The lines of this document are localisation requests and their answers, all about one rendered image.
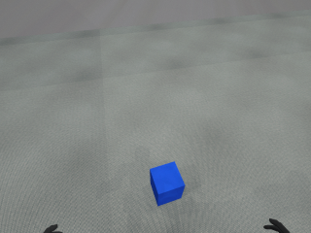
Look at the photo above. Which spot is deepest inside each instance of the right robot hand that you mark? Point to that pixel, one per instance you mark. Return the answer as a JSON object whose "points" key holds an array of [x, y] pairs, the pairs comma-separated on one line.
{"points": [[277, 226]]}

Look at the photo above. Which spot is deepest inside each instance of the carton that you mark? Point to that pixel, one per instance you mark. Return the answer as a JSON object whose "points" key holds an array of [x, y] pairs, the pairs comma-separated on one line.
{"points": [[167, 183]]}

